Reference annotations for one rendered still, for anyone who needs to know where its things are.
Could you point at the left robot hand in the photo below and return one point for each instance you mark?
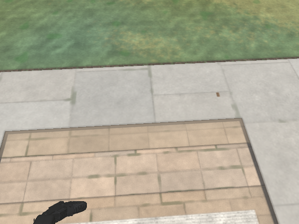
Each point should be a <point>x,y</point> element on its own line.
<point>59,211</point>

